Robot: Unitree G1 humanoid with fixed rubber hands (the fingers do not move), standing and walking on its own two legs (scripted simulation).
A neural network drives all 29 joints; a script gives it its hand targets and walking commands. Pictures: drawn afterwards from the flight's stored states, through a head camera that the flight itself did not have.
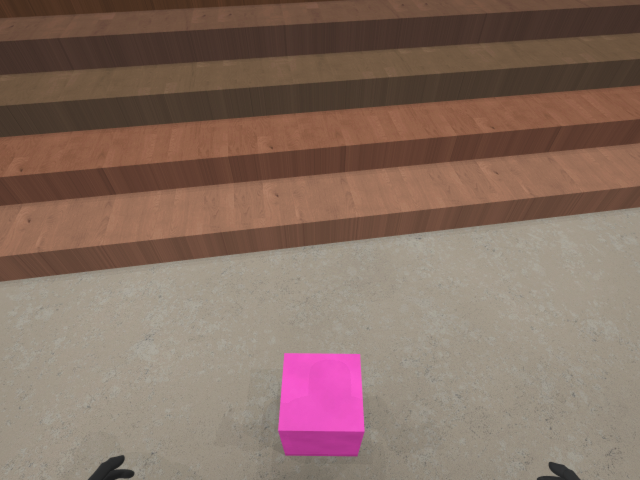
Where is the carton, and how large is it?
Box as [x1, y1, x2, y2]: [278, 353, 364, 455]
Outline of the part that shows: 284,353 278,431 285,455 357,455 364,431 359,354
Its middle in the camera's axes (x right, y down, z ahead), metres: +0.00 +0.46 +1.10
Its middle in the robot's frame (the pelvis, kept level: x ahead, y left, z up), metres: +0.42 +0.02 -0.66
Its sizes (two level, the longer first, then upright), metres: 0.210 0.200 0.250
